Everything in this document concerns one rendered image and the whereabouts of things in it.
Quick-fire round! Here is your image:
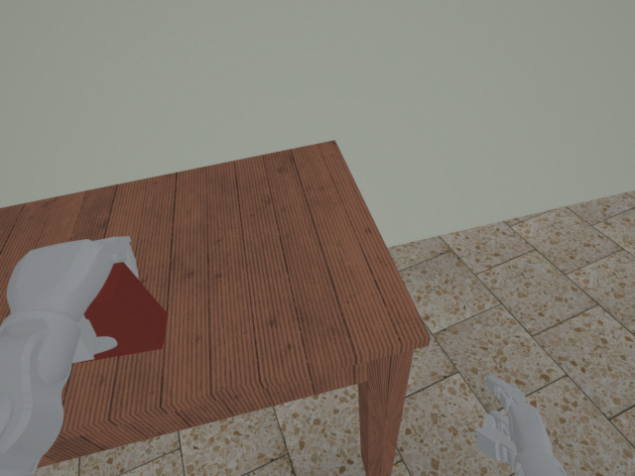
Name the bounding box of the robot right forearm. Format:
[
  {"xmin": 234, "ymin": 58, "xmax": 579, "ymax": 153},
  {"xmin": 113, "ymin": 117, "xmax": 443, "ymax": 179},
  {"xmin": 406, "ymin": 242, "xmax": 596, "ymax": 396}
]
[{"xmin": 514, "ymin": 450, "xmax": 568, "ymax": 476}]

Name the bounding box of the robot right hand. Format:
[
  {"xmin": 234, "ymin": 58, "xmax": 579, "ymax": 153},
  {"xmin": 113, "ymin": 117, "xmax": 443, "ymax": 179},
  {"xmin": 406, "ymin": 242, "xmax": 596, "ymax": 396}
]
[{"xmin": 476, "ymin": 376, "xmax": 554, "ymax": 468}]

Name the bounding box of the table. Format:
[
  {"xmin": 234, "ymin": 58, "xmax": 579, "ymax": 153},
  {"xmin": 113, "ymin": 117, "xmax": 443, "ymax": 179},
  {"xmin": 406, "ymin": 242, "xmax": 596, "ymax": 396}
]
[{"xmin": 0, "ymin": 140, "xmax": 431, "ymax": 476}]

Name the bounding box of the robot left forearm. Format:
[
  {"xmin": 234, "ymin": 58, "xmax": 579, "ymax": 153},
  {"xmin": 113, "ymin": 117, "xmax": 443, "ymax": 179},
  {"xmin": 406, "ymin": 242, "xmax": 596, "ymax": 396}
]
[{"xmin": 0, "ymin": 309, "xmax": 81, "ymax": 476}]

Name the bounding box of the sponge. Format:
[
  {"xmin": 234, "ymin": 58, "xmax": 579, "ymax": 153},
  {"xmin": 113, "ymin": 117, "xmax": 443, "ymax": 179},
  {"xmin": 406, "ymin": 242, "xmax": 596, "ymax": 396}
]
[{"xmin": 80, "ymin": 262, "xmax": 168, "ymax": 363}]

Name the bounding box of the robot left hand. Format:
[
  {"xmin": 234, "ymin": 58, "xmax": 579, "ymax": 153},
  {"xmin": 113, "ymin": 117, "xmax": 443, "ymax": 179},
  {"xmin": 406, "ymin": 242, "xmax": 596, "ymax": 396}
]
[{"xmin": 7, "ymin": 236, "xmax": 139, "ymax": 363}]

